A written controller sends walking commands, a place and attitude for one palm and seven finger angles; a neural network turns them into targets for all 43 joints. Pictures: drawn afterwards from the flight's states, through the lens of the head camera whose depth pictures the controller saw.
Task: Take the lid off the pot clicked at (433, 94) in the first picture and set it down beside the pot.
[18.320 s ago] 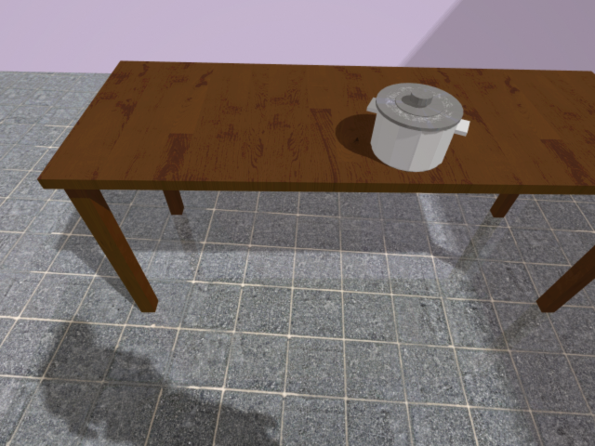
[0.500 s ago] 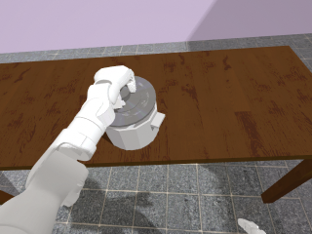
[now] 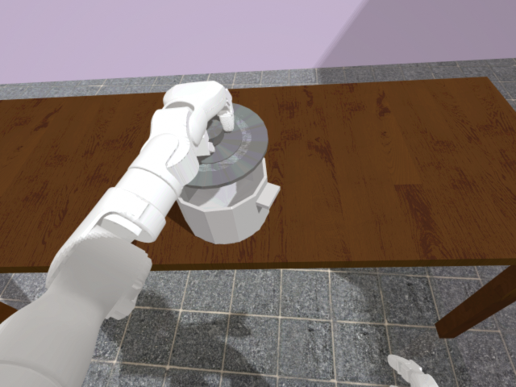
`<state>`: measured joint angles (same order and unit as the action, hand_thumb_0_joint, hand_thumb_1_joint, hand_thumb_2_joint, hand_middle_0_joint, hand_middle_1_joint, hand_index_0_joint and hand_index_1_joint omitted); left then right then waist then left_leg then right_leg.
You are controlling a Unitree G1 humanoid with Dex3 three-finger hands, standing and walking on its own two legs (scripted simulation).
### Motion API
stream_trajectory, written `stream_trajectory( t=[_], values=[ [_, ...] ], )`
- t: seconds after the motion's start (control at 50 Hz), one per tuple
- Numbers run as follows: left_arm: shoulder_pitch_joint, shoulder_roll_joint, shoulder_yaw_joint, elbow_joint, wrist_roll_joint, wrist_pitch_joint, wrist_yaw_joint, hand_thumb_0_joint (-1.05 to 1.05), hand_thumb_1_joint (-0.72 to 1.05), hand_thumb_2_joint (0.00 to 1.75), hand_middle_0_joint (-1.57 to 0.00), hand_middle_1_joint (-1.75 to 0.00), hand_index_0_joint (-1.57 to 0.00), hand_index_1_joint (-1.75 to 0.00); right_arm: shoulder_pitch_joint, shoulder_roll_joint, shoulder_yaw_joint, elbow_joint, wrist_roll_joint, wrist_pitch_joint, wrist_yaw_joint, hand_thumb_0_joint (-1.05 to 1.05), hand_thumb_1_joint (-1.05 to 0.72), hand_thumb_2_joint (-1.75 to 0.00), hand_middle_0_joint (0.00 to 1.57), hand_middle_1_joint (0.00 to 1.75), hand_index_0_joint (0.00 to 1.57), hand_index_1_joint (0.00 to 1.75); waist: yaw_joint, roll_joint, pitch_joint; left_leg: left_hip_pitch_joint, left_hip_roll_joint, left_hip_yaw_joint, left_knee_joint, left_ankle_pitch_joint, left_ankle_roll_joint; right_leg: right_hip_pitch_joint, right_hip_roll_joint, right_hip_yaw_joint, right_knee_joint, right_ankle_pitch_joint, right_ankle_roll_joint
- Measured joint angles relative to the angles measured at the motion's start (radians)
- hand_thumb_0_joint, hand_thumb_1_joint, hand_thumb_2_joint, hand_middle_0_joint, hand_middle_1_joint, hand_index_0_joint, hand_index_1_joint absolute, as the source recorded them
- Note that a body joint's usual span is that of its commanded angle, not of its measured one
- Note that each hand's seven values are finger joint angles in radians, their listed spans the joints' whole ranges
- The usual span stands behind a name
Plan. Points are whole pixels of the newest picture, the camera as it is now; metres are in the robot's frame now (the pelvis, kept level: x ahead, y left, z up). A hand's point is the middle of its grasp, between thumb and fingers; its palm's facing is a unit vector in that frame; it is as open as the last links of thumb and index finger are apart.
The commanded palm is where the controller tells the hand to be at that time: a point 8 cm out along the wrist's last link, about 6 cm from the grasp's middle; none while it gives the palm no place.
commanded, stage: lift the lid straight up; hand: left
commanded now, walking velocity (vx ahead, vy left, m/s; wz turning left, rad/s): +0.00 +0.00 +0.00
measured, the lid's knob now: (209, 132) +0.50 +0.09 +0.13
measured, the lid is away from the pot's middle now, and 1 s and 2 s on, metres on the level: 0.01 0.01 0.12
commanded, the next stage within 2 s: move the lid sideways beside the pot in 0.98 s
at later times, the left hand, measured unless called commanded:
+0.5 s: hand (201, 110) +0.47 +0.08 +0.19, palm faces -0.22 -0.08 -0.97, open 7.6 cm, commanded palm +0.46 +0.09 +0.27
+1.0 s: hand (193, 95) +0.47 +0.09 +0.22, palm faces -0.22 -0.06 -0.97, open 7.6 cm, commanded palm +0.46 +0.09 +0.29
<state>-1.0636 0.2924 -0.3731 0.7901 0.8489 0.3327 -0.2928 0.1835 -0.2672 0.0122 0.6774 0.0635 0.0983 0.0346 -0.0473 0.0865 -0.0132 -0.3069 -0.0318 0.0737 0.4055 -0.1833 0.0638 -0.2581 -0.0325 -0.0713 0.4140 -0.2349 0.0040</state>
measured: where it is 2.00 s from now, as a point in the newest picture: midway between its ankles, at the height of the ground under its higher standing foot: outside the picture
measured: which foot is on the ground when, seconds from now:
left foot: down 0.00-1.00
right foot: down 0.00-1.00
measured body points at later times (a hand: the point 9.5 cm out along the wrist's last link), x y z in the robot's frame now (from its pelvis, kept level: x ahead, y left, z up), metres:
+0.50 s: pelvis +0.00 +0.00 +0.00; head +0.03 -0.03 +0.45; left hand +0.48 +0.08 +0.25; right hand +0.13 -0.25 -0.13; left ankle +0.01 +0.08 -0.74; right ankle -0.02 -0.12 -0.74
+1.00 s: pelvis +0.00 +0.00 +0.00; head +0.03 -0.02 +0.45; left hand +0.48 +0.09 +0.27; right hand +0.13 -0.24 -0.13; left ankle +0.01 +0.08 -0.74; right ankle -0.02 -0.12 -0.74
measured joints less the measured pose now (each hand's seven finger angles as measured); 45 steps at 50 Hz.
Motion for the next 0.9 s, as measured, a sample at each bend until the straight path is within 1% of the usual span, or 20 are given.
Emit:
stream_trajectory(
  t=[0.24,0.32,0.42,0.48,0.56,0.66,0.74,0.82,0.9],
  values=[
    [-0.044,0.001,0.024,0.010,0.002,0.009,-0.031,0.02,0.18,0.84,-0.64,-0.89,-0.70,-0.92,0.017,-0.005,0.002,0.009,-0.005,-0.007,0.004,0.01,-0.90,-0.90,0.20,0.30,0.20,0.30,-0.002,0.000,-0.003,0.018,0.000,0.002,-0.015,0.005,0.000,0.014,0.001,0.004,-0.010,0.004,0.000],
    [-0.068,0.008,0.010,0.025,0.010,0.019,-0.045,0.02,0.18,0.84,-0.64,-0.89,-0.70,-0.93,0.012,-0.008,0.001,0.004,-0.003,-0.013,0.001,0.01,-0.90,-0.90,0.20,0.30,0.20,0.30,-0.003,-0.004,0.003,0.016,0.000,0.000,-0.015,0.008,-0.001,0.013,0.002,0.002,-0.010,0.006,-0.002],
    [-0.078,0.015,0.005,-0.004,0.005,0.010,-0.060,0.02,0.18,0.84,-0.64,-0.89,-0.70,-0.92,0.012,-0.013,-0.005,-0.001,-0.005,-0.027,0.001,0.01,-0.90,-0.90,0.20,0.30,0.20,0.30,0.001,0.001,0.004,0.015,-0.001,-0.004,-0.014,0.009,-0.001,0.015,0.001,-0.002,-0.011,0.006,-0.002],
    [-0.096,0.014,0.018,0.011,0.001,0.011,-0.067,0.02,0.18,0.84,-0.64,-0.89,-0.70,-0.92,0.004,-0.013,0.000,0.005,-0.004,-0.029,0.000,0.01,-0.90,-0.90,0.20,0.30,0.20,0.30,0.003,-0.002,0.003,0.021,-0.001,-0.004,-0.018,0.010,-0.001,0.019,0.001,-0.002,-0.014,0.007,-0.002],
    [-0.122,0.019,0.026,0.031,0.007,0.019,-0.079,0.02,0.18,0.84,-0.64,-0.89,-0.70,-0.93,-0.003,-0.009,0.006,0.003,-0.005,-0.030,0.000,0.01,-0.90,-0.90,0.20,0.30,0.20,0.30,0.002,-0.008,0.002,0.024,0.000,-0.004,-0.023,0.014,-0.002,0.022,0.002,-0.001,-0.018,0.010,-0.002],
    [-0.146,0.030,0.013,0.038,0.018,0.024,-0.099,0.02,0.18,0.84,-0.64,-0.89,-0.70,-0.93,-0.003,-0.009,0.007,-0.005,-0.004,-0.030,-0.001,0.01,-0.90,-0.90,0.20,0.30,0.20,0.30,0.002,-0.011,0.007,0.023,-0.002,-0.008,-0.026,0.018,-0.002,0.023,0.001,-0.005,-0.022,0.013,-0.002],
    [-0.147,0.038,0.006,0.009,0.011,0.017,-0.118,0.02,0.18,0.84,-0.64,-0.89,-0.70,-0.93,0.002,-0.013,0.003,-0.008,-0.005,-0.037,-0.001,0.01,-0.90,-0.90,0.20,0.30,0.20,0.30,0.005,-0.005,0.008,0.024,-0.005,-0.013,-0.026,0.018,0.001,0.028,-0.002,-0.009,-0.025,0.013,0.000],
    [-0.174,0.034,0.004,0.020,0.003,0.018,-0.130,0.02,0.18,0.84,-0.64,-0.89,-0.70,-0.93,0.000,-0.012,0.006,0.000,-0.003,-0.042,0.000,0.01,-0.90,-0.90,0.20,0.30,0.20,0.30,0.007,-0.005,0.009,0.028,-0.009,-0.015,-0.028,0.019,0.003,0.032,-0.005,-0.011,-0.026,0.013,0.002],
    [-0.209,0.021,0.002,0.056,0.010,0.027,-0.131,0.02,0.18,0.84,-0.64,-0.89,-0.71,-0.93,-0.002,-0.009,0.011,0.004,-0.003,-0.038,0.003,0.01,-0.90,-0.90,0.20,0.30,0.20,0.30,0.008,-0.012,0.009,0.025,-0.012,-0.015,-0.032,0.023,0.004,0.027,-0.008,-0.011,-0.025,0.014,0.004]
  ],
)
